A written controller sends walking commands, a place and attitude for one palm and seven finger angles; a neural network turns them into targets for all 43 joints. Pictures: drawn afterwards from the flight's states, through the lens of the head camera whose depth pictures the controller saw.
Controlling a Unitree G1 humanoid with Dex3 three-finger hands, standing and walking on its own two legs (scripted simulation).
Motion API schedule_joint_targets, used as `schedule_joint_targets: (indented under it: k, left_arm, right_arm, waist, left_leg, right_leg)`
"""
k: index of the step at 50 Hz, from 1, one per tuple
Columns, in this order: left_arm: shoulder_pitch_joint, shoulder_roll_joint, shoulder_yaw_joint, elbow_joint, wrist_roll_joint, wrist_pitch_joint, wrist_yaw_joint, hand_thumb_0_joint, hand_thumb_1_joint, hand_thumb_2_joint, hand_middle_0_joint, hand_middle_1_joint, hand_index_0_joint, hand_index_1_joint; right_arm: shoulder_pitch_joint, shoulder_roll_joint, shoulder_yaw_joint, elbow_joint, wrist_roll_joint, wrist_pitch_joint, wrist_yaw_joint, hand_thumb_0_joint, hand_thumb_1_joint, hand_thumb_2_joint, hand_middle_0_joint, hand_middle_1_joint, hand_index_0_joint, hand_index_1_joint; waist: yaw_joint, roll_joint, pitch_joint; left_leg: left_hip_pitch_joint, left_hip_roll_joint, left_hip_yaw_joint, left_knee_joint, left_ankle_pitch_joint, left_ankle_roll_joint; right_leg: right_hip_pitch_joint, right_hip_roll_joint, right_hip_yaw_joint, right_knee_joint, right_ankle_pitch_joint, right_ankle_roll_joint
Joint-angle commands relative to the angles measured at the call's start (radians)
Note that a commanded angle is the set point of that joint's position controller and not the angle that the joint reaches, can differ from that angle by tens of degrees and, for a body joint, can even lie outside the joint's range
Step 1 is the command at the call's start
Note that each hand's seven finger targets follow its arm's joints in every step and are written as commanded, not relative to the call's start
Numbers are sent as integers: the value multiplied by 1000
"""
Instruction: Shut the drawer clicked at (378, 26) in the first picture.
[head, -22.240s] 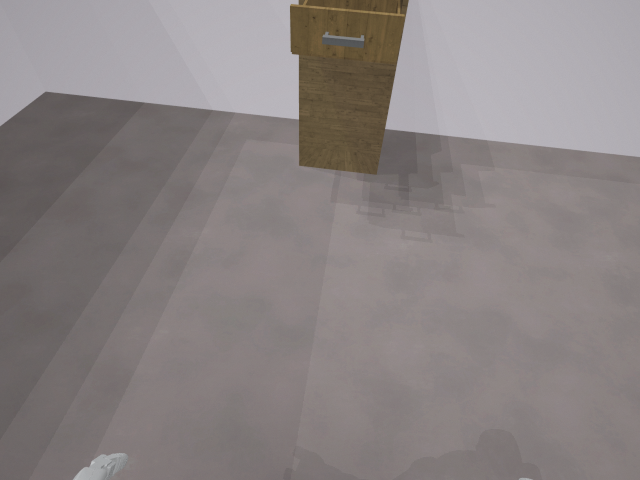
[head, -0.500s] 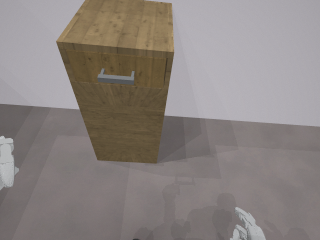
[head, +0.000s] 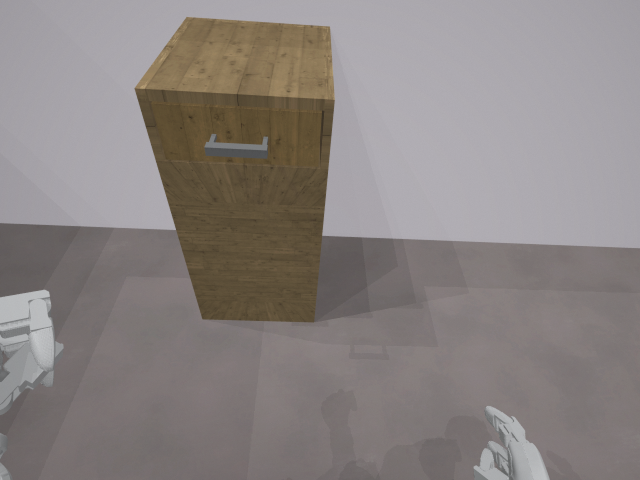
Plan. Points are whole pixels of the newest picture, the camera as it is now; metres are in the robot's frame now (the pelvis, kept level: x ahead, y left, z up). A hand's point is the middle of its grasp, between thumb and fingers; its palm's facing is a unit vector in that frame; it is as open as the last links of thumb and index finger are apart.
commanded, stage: stop stepping back and stand still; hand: left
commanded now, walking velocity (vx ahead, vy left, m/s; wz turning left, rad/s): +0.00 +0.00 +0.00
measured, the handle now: (238, 144) +0.76 +0.22 +0.00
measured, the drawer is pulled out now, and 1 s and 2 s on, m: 0.00 0.00 0.00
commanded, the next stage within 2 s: let the arm hang, fingers relaxed in 0.44 s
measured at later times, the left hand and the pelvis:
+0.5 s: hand (33, 399) +0.15 +0.24 +0.16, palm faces +0.35 -0.84 -0.41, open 3.3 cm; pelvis -0.05 +0.01 +0.00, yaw +1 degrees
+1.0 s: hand out of the picture -0.11 +0.19 -0.18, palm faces +0.09 -0.98 -0.20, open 4.1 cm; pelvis -0.07 +0.00 +0.00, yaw +4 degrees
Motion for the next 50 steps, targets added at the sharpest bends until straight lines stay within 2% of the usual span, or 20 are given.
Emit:
schedule_joint_targets:
  k: [1,3,4,5,7,9,12,13,17,20,23,26,27,28,31,33,36,42,47,50]
  left_arm:
    - [-3,197,91,-417,21,-74,5,0,900,900,-1400,-1600,-1400,-1600]
    - [105,240,140,-433,9,-67,7,0,900,900,-1400,-1600,-1400,-1600]
    - [131,230,133,-437,1,-70,5,0,900,900,-1400,-1600,-1400,-1600]
    - [138,227,143,-429,-8,-70,9,0,900,900,-1400,-1600,-1400,-1600]
    - [106,187,127,-378,-11,-63,12,0,900,900,-1400,-1600,-1400,-1600]
    - [54,164,111,-292,-11,-50,19,0,900,900,-1400,-1600,-1400,-1600]
    - [-38,140,81,-217,7,-58,26,0,900,900,-1400,-1600,-1400,-1600]
    - [-73,148,73,-217,14,-64,24,0,900,900,-1400,-1600,-1400,-1600]
    - [-97,151,63,-297,28,-80,12,0,900,900,-1400,-1600,-1400,-1600]
    - [-26,153,57,-375,39,-81,9,0,900,900,-1400,-1600,-1400,-1600]
    - [87,195,117,-352,33,-76,13,0,900,900,-1400,-1600,-1400,-1600]
    - [127,184,128,-316,6,-83,11,0,900,900,-1400,-1600,-1400,-1600]
    - [-74,71,-258,577,105,78,-134,0,900,900,-1400,-1600,-1400,-1600]
    - [-94,44,-238,579,93,148,-144,0,900,900,-1360,-1557,-1360,-1557]
    - [-170,28,-253,622,82,180,-147,0,900,900,-1240,-1427,-1240,-1427]
    - [-225,28,-264,723,86,194,-148,0,900,900,-1160,-1340,-1160,-1340]
    - [-268,49,-271,911,82,208,-148,0,900,900,-1040,-1210,-1040,-1210]
    - [-215,42,-305,1228,70,203,-149,0,900,900,-800,-950,-800,-950]
    - [-165,-5,-313,1385,65,198,-147,0,900,900,-600,-733,-600,-733]
    - [-162,-18,-326,1448,61,190,-144,0,900,900,-480,-603,-480,-603]
  right_arm:
    - [-121,-111,-39,-191,-12,-84,2,0,-900,-900,200,300,200,300]
    - [-108,-100,-40,-197,-12,-83,12,0,-900,-900,200,300,200,300]
    - [-98,-93,-44,-189,-9,-76,17,0,-900,-900,200,300,200,300]
    - [-95,-100,-54,-174,-11,-66,16,0,-900,-900,200,300,200,300]
    - [-83,-91,-56,-142,-10,-40,19,0,-900,-900,200,300,200,300]
    - [-83,-87,-46,-127,-2,-36,9,0,-900,-900,200,300,200,300]
    - [-92,-114,-29,-119,2,-67,-9,0,-900,-900,200,300,200,300]
    - [-102,-114,-30,-133,9,-80,-16,0,-900,-900,200,300,200,300]
    - [-100,-90,-20,-123,-11,-103,-10,0,-900,-900,200,300,200,300]
    - [-110,-93,-18,-141,-16,-121,6,0,-900,-900,200,300,200,300]
    - [-110,-96,-24,-143,-22,-115,21,0,-900,-900,200,300,200,300]
    - [-109,-87,-33,-132,-15,-91,29,0,-900,-900,200,300,200,300]
    - [-115,-269,-101,149,0,-116,104,0,-900,-900,200,300,200,300]
    - [-22,-203,-107,153,9,-63,102,0,-900,-900,200,300,200,300]
    - [-8,-188,-78,117,3,8,94,0,-900,-900,200,300,200,300]
    - [-30,-196,-70,115,-14,28,88,0,-900,-900,200,300,200,300]
    - [-72,-211,-63,145,-33,48,82,0,-900,-900,200,300,200,300]
    - [-28,-153,-50,240,-31,84,77,0,-900,-900,200,300,200,300]
    - [50,-119,-54,311,-26,96,65,0,-900,-900,200,300,200,300]
    - [84,-114,-55,347,-19,97,61,0,-900,-900,200,300,200,300]
  waist:
    - [15,195,-78]
    - [12,93,-133]
    - [3,-5,-132]
    - [-3,-51,-107]
    - [-20,-66,-34]
    - [-37,-62,32]
    - [-24,183,123]
    - [-17,191,118]
    - [-2,159,12]
    - [9,139,-38]
    - [5,101,-55]
    - [-7,25,-69]
    - [-39,-2,-20]
    - [-36,-14,-106]
    - [-26,-79,-61]
    - [-14,-154,-6]
    - [10,-36,71]
    - [20,196,59]
    - [11,214,22]
    - [2,91,47]
  left_leg:
    - [-23,152,-214,-303,-496,-26]
    - [67,81,-115,-138,-351,-49]
    - [171,36,-56,57,-234,-62]
    - [217,16,-52,250,-172,-71]
    - [179,38,-76,401,-168,-72]
    - [219,75,-100,262,-201,-55]
    - [59,177,-262,-185,-325,-10]
    - [-10,219,-320,-234,-346,13]
    - [34,240,-353,-306,-370,-6]
    - [20,206,-274,-276,-361,10]
    - [6,127,-180,-185,-259,-28]
    - [129,79,-109,-13,-170,-43]
    - [91,108,-137,216,99,-24]
    - [187,107,-143,211,150,-40]
    - [128,121,-190,168,67,-6]
    - [48,140,-249,88,34,24]
    - [-47,137,-306,-52,-133,39]
    - [6,85,-255,-122,-355,9]
    - [81,97,-258,-138,-360,7]
    - [101,98,-236,-106,-276,6]
  right_leg:
    - [111,10,-26,-55,-36,-21]
    - [55,-46,28,-176,-85,-48]
    - [-91,-132,120,-271,-165,-89]
    - [-241,-226,227,-337,-225,-146]
    - [-358,-307,238,-334,-218,-183]
    - [-408,-241,135,-268,-189,-118]
    - [-223,-34,18,-49,-48,-6]
    - [-129,-18,-1,11,50,12]
    - [-30,-24,20,79,59,21]
    - [69,-34,12,-19,93,14]
    - [114,-63,33,-137,125,-16]
    - [-36,-129,114,-242,58,-56]
    - [-166,-202,76,-44,371,-78]
    - [-157,-188,111,-39,432,-82]
    - [-216,-119,40,2,98,-70]
    - [-180,-84,31,21,41,-60]
    - [-104,-70,52,3,-16,-57]
    - [-68,-84,93,-95,-64,-79]
    - [-66,-82,76,-133,-60,-83]
    - [-73,-98,88,-180,-41,-86]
